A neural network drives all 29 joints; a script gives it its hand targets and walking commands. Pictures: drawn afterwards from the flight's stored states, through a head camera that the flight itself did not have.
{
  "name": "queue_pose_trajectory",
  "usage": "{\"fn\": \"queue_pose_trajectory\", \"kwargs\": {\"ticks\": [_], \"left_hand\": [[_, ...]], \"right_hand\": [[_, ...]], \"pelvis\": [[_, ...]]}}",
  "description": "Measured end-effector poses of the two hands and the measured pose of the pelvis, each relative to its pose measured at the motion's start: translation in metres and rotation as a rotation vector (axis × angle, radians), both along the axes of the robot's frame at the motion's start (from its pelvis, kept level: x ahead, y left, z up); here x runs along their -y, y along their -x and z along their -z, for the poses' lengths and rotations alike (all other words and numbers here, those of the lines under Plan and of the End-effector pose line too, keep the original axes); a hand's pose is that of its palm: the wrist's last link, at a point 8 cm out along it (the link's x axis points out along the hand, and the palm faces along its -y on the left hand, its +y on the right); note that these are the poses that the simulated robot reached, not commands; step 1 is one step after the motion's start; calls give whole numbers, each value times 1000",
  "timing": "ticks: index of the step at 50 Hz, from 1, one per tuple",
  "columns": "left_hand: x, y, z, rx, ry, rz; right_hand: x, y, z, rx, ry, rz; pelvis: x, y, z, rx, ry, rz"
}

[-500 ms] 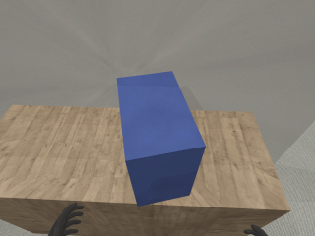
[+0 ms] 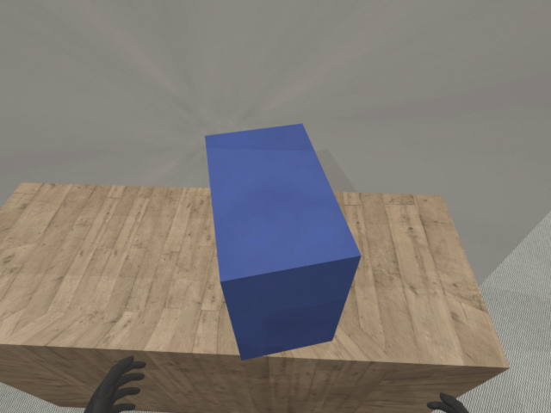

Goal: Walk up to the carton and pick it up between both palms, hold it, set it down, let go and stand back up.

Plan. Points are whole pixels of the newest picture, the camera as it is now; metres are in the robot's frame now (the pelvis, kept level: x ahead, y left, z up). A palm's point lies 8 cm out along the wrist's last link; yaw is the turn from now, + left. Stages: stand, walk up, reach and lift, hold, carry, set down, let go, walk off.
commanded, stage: stand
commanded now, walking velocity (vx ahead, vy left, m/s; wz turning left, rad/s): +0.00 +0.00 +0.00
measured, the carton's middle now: (271, 243) +0.39 +0.03 +0.00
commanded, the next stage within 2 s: none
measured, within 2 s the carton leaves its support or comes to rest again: neither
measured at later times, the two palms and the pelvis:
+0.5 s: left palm out of the picture +0.14 +0.27 -0.07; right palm out of the picture +0.10 -0.26 -0.11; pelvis -0.01 +0.00 +0.00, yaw +0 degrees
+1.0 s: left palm out of the picture +0.13 +0.27 -0.07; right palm out of the picture +0.10 -0.26 -0.11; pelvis -0.01 +0.00 +0.00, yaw +0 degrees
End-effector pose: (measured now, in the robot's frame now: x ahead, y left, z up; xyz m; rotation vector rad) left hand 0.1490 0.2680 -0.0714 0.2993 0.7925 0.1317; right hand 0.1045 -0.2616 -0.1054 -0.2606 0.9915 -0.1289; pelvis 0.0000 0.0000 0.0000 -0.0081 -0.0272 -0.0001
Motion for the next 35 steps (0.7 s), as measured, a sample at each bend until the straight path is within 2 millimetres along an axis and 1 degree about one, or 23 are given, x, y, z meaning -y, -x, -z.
{"fn": "queue_pose_trajectory", "kwargs": {"ticks": [35], "left_hand": [[-4, 12, 1, -27, -5, -9]], "right_hand": [[-1, 7, 0, -9, -2, 2]], "pelvis": [[-1, 7, -3, 0, 2, 0]]}}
